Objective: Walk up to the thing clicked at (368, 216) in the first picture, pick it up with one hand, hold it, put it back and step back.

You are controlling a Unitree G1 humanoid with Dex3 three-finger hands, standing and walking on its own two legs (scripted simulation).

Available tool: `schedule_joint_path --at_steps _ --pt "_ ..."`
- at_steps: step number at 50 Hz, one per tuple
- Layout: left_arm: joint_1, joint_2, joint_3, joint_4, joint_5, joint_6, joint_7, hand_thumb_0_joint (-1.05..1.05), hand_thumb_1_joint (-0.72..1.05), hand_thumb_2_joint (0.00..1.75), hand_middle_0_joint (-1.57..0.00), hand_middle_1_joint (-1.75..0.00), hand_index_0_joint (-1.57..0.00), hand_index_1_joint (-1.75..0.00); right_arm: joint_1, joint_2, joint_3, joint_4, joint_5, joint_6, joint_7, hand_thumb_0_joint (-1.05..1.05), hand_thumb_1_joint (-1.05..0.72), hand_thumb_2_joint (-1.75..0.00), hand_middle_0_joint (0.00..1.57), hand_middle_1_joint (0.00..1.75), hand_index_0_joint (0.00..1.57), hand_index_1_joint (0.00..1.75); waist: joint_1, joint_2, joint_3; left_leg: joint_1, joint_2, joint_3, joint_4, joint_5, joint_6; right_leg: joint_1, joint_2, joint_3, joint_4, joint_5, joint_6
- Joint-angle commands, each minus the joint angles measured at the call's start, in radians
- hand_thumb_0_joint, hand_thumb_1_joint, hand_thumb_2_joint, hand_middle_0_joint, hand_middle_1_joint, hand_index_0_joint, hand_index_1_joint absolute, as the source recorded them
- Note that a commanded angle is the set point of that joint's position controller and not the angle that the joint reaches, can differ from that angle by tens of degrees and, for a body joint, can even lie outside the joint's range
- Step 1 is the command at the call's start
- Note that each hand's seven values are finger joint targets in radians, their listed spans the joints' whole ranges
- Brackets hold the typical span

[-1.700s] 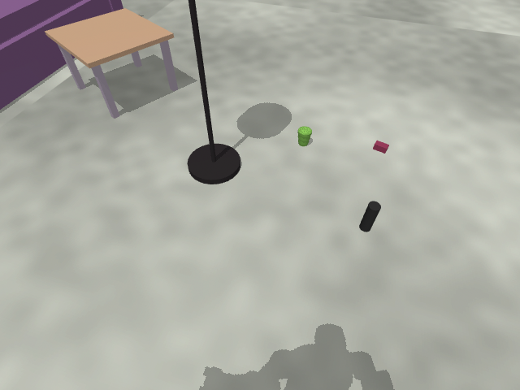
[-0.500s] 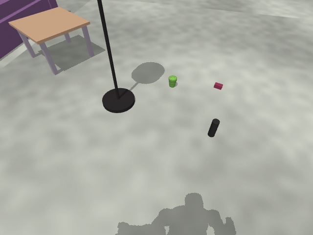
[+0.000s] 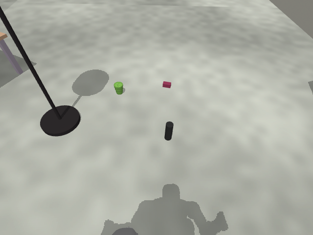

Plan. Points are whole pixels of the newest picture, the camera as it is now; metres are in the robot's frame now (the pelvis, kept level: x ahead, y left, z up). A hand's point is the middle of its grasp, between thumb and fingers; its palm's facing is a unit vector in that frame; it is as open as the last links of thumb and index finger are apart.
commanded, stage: walk up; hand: left
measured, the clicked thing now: (168, 131) +0.90 -0.04 -0.67
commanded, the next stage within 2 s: none
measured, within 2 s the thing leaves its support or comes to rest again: neither
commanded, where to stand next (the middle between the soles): +0.48 -0.12 m, yaw -18 degrees
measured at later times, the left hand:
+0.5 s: hand (120, 152) +0.38 +0.16 -0.11, palm faces -0.24 -0.89 -0.38, open 7.4 cm
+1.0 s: hand (126, 132) +0.49 +0.16 -0.14, palm faces -0.37 -0.87 -0.34, open 7.4 cm
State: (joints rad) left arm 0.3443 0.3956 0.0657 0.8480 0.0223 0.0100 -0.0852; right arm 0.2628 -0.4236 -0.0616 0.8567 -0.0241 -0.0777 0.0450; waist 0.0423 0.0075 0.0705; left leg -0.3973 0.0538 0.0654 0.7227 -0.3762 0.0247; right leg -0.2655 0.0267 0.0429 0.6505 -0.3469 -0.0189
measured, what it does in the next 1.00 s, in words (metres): walks ahead, turning right: left foot, then right foot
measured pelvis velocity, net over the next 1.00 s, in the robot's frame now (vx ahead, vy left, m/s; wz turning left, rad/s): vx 0.35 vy -0.09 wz -0.34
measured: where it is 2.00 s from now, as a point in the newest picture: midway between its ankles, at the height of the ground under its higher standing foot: (180, 196)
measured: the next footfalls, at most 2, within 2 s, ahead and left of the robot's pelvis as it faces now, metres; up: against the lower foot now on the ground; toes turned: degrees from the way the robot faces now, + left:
left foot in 0.02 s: +0.12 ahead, +0.11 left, +0.00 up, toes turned +4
right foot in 0.40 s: +0.26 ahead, -0.20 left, +0.00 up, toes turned -13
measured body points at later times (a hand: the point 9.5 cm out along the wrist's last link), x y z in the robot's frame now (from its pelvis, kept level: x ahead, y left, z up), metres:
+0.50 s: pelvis +0.18 -0.07 +0.00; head +0.20 -0.09 +0.45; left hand +0.40 +0.20 -0.08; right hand +0.12 -0.40 -0.12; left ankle +0.13 +0.10 -0.65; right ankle +0.22 -0.19 -0.72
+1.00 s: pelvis +0.35 -0.09 +0.01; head +0.37 -0.07 +0.46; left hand +0.50 +0.20 -0.11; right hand +0.27 -0.40 -0.08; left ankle +0.40 +0.02 -0.72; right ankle +0.37 -0.24 -0.67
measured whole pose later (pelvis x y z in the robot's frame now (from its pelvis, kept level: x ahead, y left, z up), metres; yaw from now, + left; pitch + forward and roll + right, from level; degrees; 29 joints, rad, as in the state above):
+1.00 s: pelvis +0.35 -0.09 +0.01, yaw -19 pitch -3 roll +0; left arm 0.32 0.44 0.05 0.88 0.01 -0.03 -0.06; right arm 0.38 -0.40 -0.03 0.81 -0.02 -0.09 0.04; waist -0.02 -0.06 0.08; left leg -0.21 0.07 0.14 0.52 -0.26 0.02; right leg -0.51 -0.03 0.02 0.94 -0.32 0.00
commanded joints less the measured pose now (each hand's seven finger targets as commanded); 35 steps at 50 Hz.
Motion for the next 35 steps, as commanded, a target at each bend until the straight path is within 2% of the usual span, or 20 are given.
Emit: schedule_joint_path --at_steps 1,2,3,5,7,10,11,13,16,18,19,20,21,22,24,26,28,31,33,35 --pt "-0.139 0.104 0.03 -0.173 0.004 -0.04 0.029 0.0 0.9 0.9 -0.2 -0.3 -0.2 -0.3 0.336 -0.354 -0.126 -0.01 -0.038 -0.047 -0.051 0.0 -0.9 -0.9 0.2 0.3 0.2 0.3 -0.212 0.315 -0.06 0.525 0.316 -0.583 -0.457 -0.365 0.047 -0.652 0.112 0.102 0.429 -0.216 -0.05" --pt "-0.084 0.212 0.051 -0.151 0.007 -0.036 0.038 0.0 0.9 0.9 -0.2 -0.3 -0.2 -0.3 0.167 -0.382 -0.125 -0.07 -0.007 -0.051 -0.05 0.0 -0.9 -0.9 0.2 0.3 0.2 0.3 -0.13 0.182 -0.01 0.361 0.463 -0.83 -0.63 -0.581 0.136 -0.6 0.035 0.154 0.536 -0.168 -0.043" --pt "-0.039 0.267 0.055 -0.118 0.009 -0.04 0.037 0.0 0.9 0.9 -0.2 -0.3 -0.2 -0.3 0.069 -0.359 -0.115 -0.095 0.015 -0.054 -0.05 0.0 -0.9 -0.9 0.2 0.3 0.2 0.3 -0.074 0.08 0.033 0.279 0.453 -0.734 -0.621 -0.515 0.143 -0.545 -0.025 0.169 0.559 -0.064 -0.039" --pt "-0.005 0.261 0.071 -0.067 -0.006 -0.044 0.025 0.0 0.9 0.9 -0.2 -0.3 -0.2 -0.3 0.02 -0.28 -0.085 -0.102 0.005 -0.059 -0.046 0.0 -0.9 -0.9 0.2 0.3 0.2 0.3 -0.035 0.102 0.061 0.256 0.333 -0.456 -0.549 -0.282 0.148 -0.466 -0.071 0.133 0.489 0.033 -0.001" --pt "-0.026 0.244 0.071 -0.056 -0.008 -0.046 0.013 0.0 0.9 0.9 -0.2 -0.3 -0.2 -0.3 0.061 -0.253 -0.074 -0.082 0.002 -0.064 -0.042 0.0 -0.9 -0.9 0.2 0.3 0.2 0.3 -0.056 0.125 0.046 0.257 0.27 -0.246 -0.517 -0.022 0.15 -0.395 -0.089 0.085 0.391 0.066 0.023" --pt "-0.132 0.191 0.052 -0.099 -0.014 -0.048 -0.002 0.0 0.9 0.9 -0.2 -0.3 -0.2 -0.3 0.124 -0.255 -0.072 -0.073 -0.005 -0.062 -0.035 0.0 -0.9 -0.9 0.2 0.3 0.2 0.3 -0.093 0.135 0.037 0.309 0.239 -0.066 -0.452 0.365 0.161 -0.34 -0.092 0.012 0.232 0.071 0.026" --pt "-0.159 0.174 0.048 -0.119 -0.016 -0.047 -0.008 0.0 0.9 0.9 -0.2 -0.3 -0.2 -0.3 0.125 -0.266 -0.076 -0.079 -0.004 -0.06 -0.036 0.0 -0.9 -0.9 0.2 0.3 0.2 0.3 -0.093 0.161 0.021 0.321 0.242 -0.027 -0.428 0.426 0.159 -0.306 -0.099 -0.012 0.171 0.071 0.014" --pt "-0.194 0.161 0.044 -0.13 -0.014 -0.045 -0.015 0.0 0.9 0.9 -0.2 -0.3 -0.2 -0.3 0.128 -0.277 -0.077 -0.087 -0.003 -0.05 -0.032 0.0 -0.9 -0.9 0.2 0.3 0.2 0.3 -0.097 0.172 0.002 0.31 0.218 0.03 -0.39 0.448 0.14 -0.228 -0.089 -0.062 0.062 0.096 -0.005" --pt "-0.188 0.167 0.047 -0.107 -0.013 -0.044 -0.014 0.0 0.9 0.9 -0.2 -0.3 -0.2 -0.3 0.124 -0.292 -0.083 -0.101 0.0 -0.031 -0.032 0.0 -0.9 -0.9 0.2 0.3 0.2 0.3 -0.093 0.161 -0.04 0.282 0.23 0.033 -0.332 0.367 0.128 -0.087 -0.047 -0.123 -0.022 0.13 -0.026" --pt "-0.084 0.194 0.063 -0.071 -0.014 -0.051 -0.003 0.0 0.9 0.9 -0.2 -0.3 -0.2 -0.3 0.103 -0.274 -0.073 -0.115 0.006 -0.019 -0.032 0.0 -0.9 -0.9 0.2 0.3 0.2 0.3 -0.022 0.071 -0.084 0.201 0.203 0.082 -0.135 0.423 0.103 0.128 -0.013 -0.148 -0.114 0.173 -0.041" --pt "0.024 0.25 0.089 -0.037 -0.014 -0.06 0.01 0.0 0.9 0.9 -0.2 -0.3 -0.2 -0.3 0.144 -0.215 -0.05 -0.12 0.009 -0.016 -0.032 0.0 -0.9 -0.9 0.2 0.3 0.2 0.3 0.033 -0.09 -0.158 0.125 0.146 0.106 0.11 0.391 0.073 0.304 -0.011 -0.092 -0.156 0.12 -0.059" --pt "0.112 0.335 0.118 -0.037 -0.008 -0.067 0.028 0.0 0.9 0.9 -0.2 -0.3 -0.2 -0.3 0.171 -0.143 -0.022 -0.145 0.014 -0.016 -0.031 0.0 -0.9 -0.9 0.2 0.3 0.2 0.3 0.066 -0.296 -0.202 -0.088 0.049 0.092 0.355 0.063 0.031 0.44 -0.213 0.256 -0.227 0.002 -0.127" --pt "0.087 0.391 0.115 -0.074 -0.021 -0.071 0.035 0.0 0.9 0.9 -0.2 -0.3 -0.2 -0.3 0.161 -0.184 -0.027 -0.15 0.029 -0.009 -0.034 0.0 -0.9 -0.9 0.2 0.3 0.2 0.3 0.059 -0.301 -0.186 -0.273 -0.03 0.022 0.482 -0.146 0.001 0.444 -0.405 0.646 -0.358 -0.041 -0.264" --pt "0.04 0.368 0.111 -0.082 -0.042 -0.067 0.038 0.0 0.9 0.9 -0.2 -0.3 -0.2 -0.3 0.113 -0.252 -0.046 -0.13 0.018 -0.002 -0.042 0.0 -0.9 -0.9 0.2 0.3 0.2 0.3 0.049 -0.147 -0.117 -0.264 0.048 -0.073 0.534 -0.142 0.001 0.336 -0.42 0.609 -0.341 -0.008 -0.302" --pt "-0.025 0.305 0.086 -0.095 -0.053 -0.068 0.054 0.0 0.9 0.9 -0.2 -0.3 -0.2 -0.3 0.132 -0.227 -0.041 -0.097 0.031 -0.002 -0.038 0.0 -0.9 -0.9 0.2 0.3 0.2 0.3 0.003 -0.122 -0.051 -0.217 0.066 -0.097 0.477 -0.048 0.009 0.216 -0.302 0.374 -0.292 0.272 -0.248" --pt "-0.076 0.27 0.072 -0.107 -0.044 -0.076 0.056 0.0 0.9 0.9 -0.2 -0.3 -0.2 -0.3 0.191 -0.209 -0.037 -0.065 0.02 0.008 -0.033 0.0 -0.9 -0.9 0.2 0.3 0.2 0.3 -0.052 -0.171 -0.033 -0.11 0.083 -0.082 0.363 -0.001 -0.003 0.072 -0.214 0.223 -0.284 0.346 -0.198" --pt "-0.076 0.262 0.068 -0.124 -0.032 -0.084 0.053 0.0 0.9 0.9 -0.2 -0.3 -0.2 -0.3 0.193 -0.209 -0.045 -0.061 0.009 0.013 -0.019 0.0 -0.9 -0.9 0.2 0.3 0.2 0.3 -0.055 -0.173 -0.031 -0.081 0.068 -0.042 0.282 0.023 -0.017 0.019 -0.194 0.181 -0.292 0.284 -0.212" --pt "-0.062 0.273 0.071 -0.143 -0.016 -0.092 0.051 0.0 0.9 0.9 -0.2 -0.3 -0.2 -0.3 0.114 -0.196 -0.048 -0.092 0.001 0.006 -0.007 0.0 -0.9 -0.9 0.2 0.3 0.2 0.3 -0.028 -0.168 -0.014 -0.07 0.068 -0.022 0.114 0.051 -0.025 -0.03 -0.218 0.213 -0.325 0.084 -0.231" --pt "-0.058 0.274 0.069 -0.144 -0.014 -0.094 0.046 0.0 0.9 0.9 -0.2 -0.3 -0.2 -0.3 0.09 -0.188 -0.052 -0.098 -0.002 -0.007 -0.001 0.0 -0.9 -0.9 0.2 0.3 0.2 0.3 -0.022 -0.163 -0.012 -0.01 0.055 -0.015 0.025 0.092 -0.022 -0.069 -0.215 0.209 -0.316 0.029 -0.217" --pt "-0.096 0.283 0.064 -0.15 -0.013 -0.09 0.041 0.0 0.9 0.9 -0.2 -0.3 -0.2 -0.3 0.111 -0.18 -0.061 -0.088 -0.003 -0.021 -0.001 0.0 -0.9 -0.9 0.2 0.3 0.2 0.3 -0.057 -0.161 -0.013 0.127 0.027 0.004 -0.057 0.124 -0.01 -0.173 -0.213 0.206 -0.28 -0.047 -0.199"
